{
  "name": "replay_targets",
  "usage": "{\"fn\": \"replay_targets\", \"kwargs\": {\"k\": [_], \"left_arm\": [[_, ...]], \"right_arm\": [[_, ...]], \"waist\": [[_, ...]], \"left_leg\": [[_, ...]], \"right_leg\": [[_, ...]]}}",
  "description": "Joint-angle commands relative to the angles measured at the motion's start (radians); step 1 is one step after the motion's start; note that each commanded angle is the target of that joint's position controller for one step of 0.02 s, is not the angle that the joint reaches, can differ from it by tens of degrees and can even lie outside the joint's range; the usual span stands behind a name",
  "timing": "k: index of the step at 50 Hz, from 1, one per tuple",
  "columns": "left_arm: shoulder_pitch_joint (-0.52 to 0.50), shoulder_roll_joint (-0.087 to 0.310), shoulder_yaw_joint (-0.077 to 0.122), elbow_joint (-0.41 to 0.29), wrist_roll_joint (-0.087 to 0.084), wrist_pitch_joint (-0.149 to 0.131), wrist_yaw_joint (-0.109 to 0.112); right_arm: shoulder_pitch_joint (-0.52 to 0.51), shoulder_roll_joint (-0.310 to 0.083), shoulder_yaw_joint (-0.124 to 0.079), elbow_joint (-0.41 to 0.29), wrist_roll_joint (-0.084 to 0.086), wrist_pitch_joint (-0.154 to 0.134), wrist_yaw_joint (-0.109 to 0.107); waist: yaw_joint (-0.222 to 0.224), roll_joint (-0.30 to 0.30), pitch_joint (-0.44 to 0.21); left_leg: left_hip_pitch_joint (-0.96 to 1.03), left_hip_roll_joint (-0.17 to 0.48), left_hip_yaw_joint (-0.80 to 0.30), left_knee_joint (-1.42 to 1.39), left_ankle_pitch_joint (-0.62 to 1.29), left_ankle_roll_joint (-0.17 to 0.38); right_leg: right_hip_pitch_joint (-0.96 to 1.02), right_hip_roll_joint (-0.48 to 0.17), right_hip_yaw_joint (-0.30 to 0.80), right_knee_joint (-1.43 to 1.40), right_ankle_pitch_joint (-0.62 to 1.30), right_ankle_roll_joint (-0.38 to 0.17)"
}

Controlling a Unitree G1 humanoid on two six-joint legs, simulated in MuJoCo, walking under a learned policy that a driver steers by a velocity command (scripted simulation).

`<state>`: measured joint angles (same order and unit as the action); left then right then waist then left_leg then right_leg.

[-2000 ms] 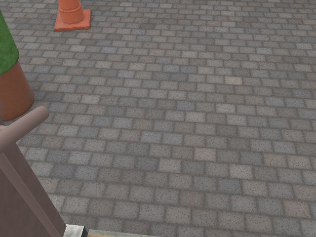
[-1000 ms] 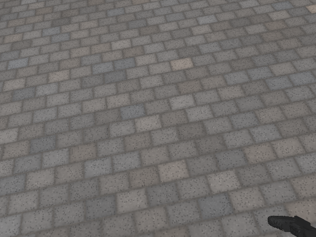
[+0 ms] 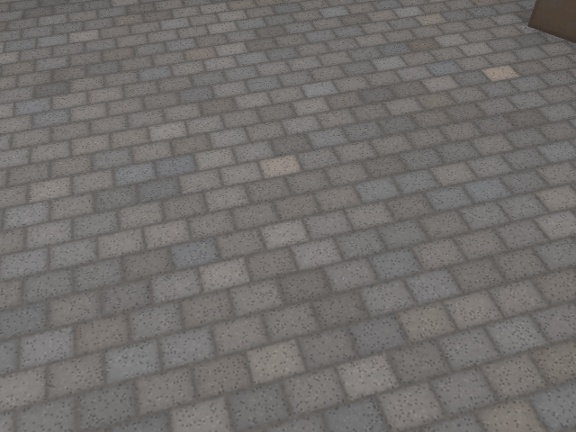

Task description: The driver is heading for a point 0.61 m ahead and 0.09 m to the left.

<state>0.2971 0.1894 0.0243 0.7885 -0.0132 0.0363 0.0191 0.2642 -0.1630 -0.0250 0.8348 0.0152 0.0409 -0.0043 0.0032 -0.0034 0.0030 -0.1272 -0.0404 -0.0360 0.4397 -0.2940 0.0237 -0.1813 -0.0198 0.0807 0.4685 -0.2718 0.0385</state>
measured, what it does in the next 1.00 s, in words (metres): stands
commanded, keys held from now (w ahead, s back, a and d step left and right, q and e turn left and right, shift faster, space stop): no key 0.90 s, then w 0.10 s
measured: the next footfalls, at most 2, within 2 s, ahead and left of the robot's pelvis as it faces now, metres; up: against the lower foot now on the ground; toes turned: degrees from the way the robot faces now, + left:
right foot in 1.66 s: +0.47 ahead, -0.11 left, -0.16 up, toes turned +1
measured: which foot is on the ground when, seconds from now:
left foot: down 0.00-1.00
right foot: down 0.00-1.00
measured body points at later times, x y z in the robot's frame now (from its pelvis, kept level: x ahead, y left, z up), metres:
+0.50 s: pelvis +0.00 +0.00 +0.00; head +0.00 -0.01 +0.45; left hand +0.02 +0.24 -0.14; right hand +0.02 -0.24 -0.15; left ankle -0.04 +0.11 -0.74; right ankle -0.01 -0.15 -0.74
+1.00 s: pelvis +0.00 -0.01 +0.00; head +0.00 -0.01 +0.45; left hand +0.00 +0.23 -0.15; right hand -0.02 -0.24 -0.15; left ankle -0.04 +0.11 -0.74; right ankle -0.01 -0.14 -0.74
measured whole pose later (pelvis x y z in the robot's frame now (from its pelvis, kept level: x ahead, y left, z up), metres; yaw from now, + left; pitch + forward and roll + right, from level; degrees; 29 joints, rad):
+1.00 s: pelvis +0.00 -0.01 +0.00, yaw +1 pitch +0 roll +0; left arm 0.35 0.16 0.05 1.00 -0.02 0.03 0.05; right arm 0.39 -0.16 -0.05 1.03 0.03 0.03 -0.06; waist 0.00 0.00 -0.01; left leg -0.13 -0.02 -0.06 0.44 -0.34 0.03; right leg -0.18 0.00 0.06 0.46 -0.33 0.00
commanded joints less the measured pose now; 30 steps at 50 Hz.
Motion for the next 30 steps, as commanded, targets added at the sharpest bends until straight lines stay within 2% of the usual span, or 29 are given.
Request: {"fn": "replay_targets", "kwargs": {"k": [1, 20, 30], "left_arm": [[0.034, 0.1, 0.025, -0.032, -0.001, -0.011, 0.006], [0.079, 0.081, 0.027, 0.09, -0.004, -0.01, 0.022], [0.087, 0.073, 0.029, 0.131, -0.005, -0.01, 0.026]], "right_arm": [[0.028, -0.087, -0.02, -0.03, 0.001, -0.009, -0.009], [0.095, -0.085, -0.023, 0.087, 0.004, -0.005, -0.033], [0.127, -0.083, -0.023, 0.134, 0.004, -0.004, -0.039]], "waist": [[-0.001, -0.005, 0.027], [0.003, 0.002, 0.054], [0.005, 0.001, 0.065]], "left_leg": [[0.017, 0.066, -0.069, -0.069, 0.27, 0.048], [0.014, 0.065, -0.061, -0.116, 0.247, 0.039], [0.009, 0.065, -0.059, -0.135, 0.247, 0.037]], "right_leg": [[-0.043, -0.026, 0.017, -0.076, 0.203, -0.037], [-0.014, -0.021, 0.002, -0.115, 0.186, -0.045], [-0.005, -0.022, 0.002, -0.13, 0.184, -0.054]]}}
